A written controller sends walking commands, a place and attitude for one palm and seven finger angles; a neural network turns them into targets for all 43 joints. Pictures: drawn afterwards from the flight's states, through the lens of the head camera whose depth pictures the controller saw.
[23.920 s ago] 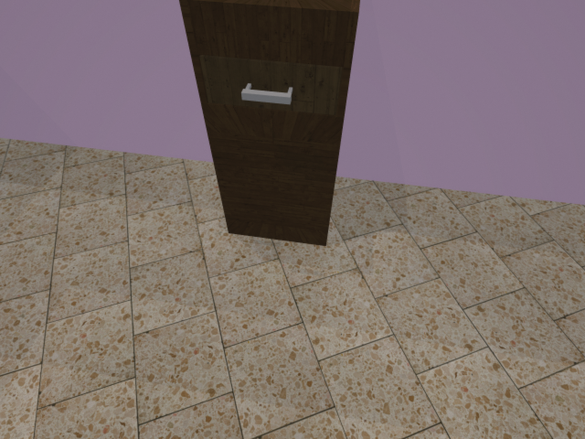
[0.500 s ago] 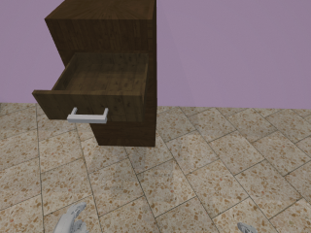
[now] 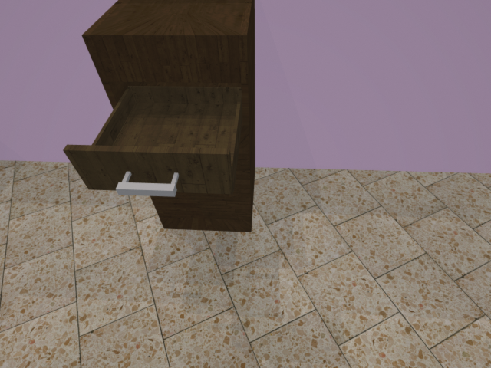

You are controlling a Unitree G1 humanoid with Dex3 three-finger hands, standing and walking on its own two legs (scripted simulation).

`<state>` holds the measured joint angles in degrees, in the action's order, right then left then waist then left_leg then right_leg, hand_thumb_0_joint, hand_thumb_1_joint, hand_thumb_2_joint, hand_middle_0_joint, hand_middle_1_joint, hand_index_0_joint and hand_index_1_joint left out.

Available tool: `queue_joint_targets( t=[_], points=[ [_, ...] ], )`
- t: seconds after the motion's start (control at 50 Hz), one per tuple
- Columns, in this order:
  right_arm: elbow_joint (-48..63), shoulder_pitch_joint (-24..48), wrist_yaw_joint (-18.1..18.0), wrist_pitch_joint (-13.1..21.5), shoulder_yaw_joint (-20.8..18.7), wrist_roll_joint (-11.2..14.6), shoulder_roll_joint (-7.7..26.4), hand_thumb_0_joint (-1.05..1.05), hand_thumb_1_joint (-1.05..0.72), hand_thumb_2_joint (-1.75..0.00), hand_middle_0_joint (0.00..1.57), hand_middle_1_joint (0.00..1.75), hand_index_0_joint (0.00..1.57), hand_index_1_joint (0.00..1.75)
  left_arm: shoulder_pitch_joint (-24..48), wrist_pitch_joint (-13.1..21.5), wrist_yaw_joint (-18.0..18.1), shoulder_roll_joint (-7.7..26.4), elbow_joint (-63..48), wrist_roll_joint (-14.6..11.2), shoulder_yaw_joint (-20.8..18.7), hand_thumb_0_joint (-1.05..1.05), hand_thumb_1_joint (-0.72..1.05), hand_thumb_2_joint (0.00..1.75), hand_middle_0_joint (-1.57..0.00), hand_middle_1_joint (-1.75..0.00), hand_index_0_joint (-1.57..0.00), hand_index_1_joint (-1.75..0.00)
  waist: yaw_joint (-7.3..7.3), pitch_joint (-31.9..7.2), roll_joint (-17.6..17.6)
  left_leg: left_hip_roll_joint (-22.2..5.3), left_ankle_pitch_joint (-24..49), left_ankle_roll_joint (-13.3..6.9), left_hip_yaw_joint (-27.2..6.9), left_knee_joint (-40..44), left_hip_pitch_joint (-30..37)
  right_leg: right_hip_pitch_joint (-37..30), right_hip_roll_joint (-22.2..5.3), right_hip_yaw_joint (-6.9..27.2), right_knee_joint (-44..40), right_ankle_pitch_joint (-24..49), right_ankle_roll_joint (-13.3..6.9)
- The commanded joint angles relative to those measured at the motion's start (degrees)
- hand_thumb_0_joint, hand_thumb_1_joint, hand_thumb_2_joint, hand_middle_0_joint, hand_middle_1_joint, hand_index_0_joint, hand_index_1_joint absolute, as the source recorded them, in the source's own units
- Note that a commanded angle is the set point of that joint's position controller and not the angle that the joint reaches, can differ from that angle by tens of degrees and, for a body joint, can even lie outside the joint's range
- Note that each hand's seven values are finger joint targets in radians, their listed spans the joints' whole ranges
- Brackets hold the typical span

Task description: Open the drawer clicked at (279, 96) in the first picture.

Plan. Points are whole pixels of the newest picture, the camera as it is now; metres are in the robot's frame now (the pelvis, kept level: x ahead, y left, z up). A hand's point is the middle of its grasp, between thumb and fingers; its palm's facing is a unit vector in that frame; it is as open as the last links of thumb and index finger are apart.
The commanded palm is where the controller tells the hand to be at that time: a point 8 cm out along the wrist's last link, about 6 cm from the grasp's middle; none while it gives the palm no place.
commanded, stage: let the arm hang, fingers relaxed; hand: left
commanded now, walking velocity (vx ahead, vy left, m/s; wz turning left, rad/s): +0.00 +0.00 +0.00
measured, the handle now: (149, 182) +0.51 +0.27 -0.05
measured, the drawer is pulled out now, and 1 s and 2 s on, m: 0.30 0.30 0.30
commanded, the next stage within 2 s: look to check the result in 0.38 s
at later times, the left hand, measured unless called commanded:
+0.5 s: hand out of the picture +0.01 +0.17 -0.17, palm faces +0.02 -0.98 -0.20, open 7.4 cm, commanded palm none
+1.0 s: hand out of the picture +0.04 +0.18 -0.17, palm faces +0.01 -0.97 -0.24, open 7.4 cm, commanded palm none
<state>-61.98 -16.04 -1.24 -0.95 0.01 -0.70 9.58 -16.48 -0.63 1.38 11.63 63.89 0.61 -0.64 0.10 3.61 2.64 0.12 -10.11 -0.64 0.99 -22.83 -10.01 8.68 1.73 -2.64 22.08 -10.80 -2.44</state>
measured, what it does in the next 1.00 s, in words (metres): stands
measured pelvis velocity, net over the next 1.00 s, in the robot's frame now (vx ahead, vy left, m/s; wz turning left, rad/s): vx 0.02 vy -0.01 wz -0.01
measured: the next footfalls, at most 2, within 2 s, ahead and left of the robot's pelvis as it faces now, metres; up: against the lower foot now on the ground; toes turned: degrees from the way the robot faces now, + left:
none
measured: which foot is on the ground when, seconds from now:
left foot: down 0.00-1.00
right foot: down 0.00-1.00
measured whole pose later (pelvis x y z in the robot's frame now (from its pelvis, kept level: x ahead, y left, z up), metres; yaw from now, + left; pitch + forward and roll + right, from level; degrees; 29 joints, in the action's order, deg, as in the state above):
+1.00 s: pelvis +0.02 -0.01 +0.00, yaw +0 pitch -2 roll +0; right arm -64.0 -14.1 -2.0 -0.1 -1.0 -0.7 10.6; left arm -12.2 0.6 1.4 10.2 65.1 0.6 -1.1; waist -0.4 4.1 1.5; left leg -0.8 -10.9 0.5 1.1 -21.0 -8.1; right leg 7.1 2.7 -2.4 20.6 -11.7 -3.5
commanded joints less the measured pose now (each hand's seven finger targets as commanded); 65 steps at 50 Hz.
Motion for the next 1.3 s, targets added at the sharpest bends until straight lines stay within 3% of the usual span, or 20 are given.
queue_joint_targets(
  t=[0.0, 0.3, 0.46, 0.6, 1.28],
  points=[
    [0.2, -4.1, -0.7, 0.7, -1.0, -0.2, 5.3, 0.0, -0.9, -0.9, 0.2, 0.3, 0.2, 0.3, -0.9, 1.1, 0.7, 5.7, -1.4, 0.0, -1.0, 0.0, 0.9, 0.9, -0.2, -0.3, -0.2, -0.3, -0.67, 2.1, -4.0, -5.5, -2.6, -1.2, -4.9, 5.0, -1.1, 4.0, -6.9, 7.5, -6.8, -5.9, -0.7],
    [-1.4, -5.9, -1.2, 1.1, -0.9, -0.2, 2.6, 0.0, -0.9, -0.9, 0.2, 0.3, 0.2, 0.3, -1.2, 1.1, 0.9, 3.5, 0.0, -0.1, -1.3, 0.0, 0.9, 0.9, -0.2, -0.3, -0.2, -0.3, -0.4, 1.9, -0.4, -5.4, -1.1, -0.9, -4.5, 5.2, -1.9, 2.4, -6.8, 7.2, -5.9, -2.6, -0.9],
    [-1.2, -5.9, -1.4, 1.2, -1.5, 0.0, 3.5, 0.0, -0.9, -0.9, 0.2, 0.3, 0.2, 0.3, -1.6, 1.5, 1.0, 3.8, 0.1, -0.1, -1.5, 0.0, 0.9, 0.9, -0.2, -0.3, -0.2, -0.3, -0.56, 0.9, -2.7, -5.7, 1.1, -0.9, -4.4, 4.3, 0.3, 2.6, -6.8, 7.3, -6.1, -0.9, -1.1],
    [-1.5, -5.5, -1.3, 1.1, -1.6, -0.1, 3.6, 0.0, -0.9, -0.9, 0.2, 0.3, 0.2, 0.3, -0.9, 1.6, 1.0, 3.9, 0.0, -0.1, -1.6, 0.0, 0.9, 0.9, -0.2, -0.3, -0.2, -0.3, -0.83, 2.1, -2.2, -5.7, 1.2, -0.9, -4.2, 4.3, 0.0, 2.8, -6.9, 7.6, -6.4, -0.7, -1.1],
    [0.1, 2.2, -1.0, 1.4, -2.4, -0.1, 11.2, 0.0, -0.9, -0.9, 0.2, 0.3, 0.2, 0.3, 6.2, 2.5, 0.6, 10.9, -1.5, -0.2, -2.6, 0.0, 0.9, 0.9, -0.2, -0.3, -0.2, -0.3, -0.85, -2.3, -2.6, -6.8, 7.2, -0.4, -4.3, 4.7, 3.9, -2.9, -8.2, 7.4, -6.5, 12.1, -0.8]
  ],
)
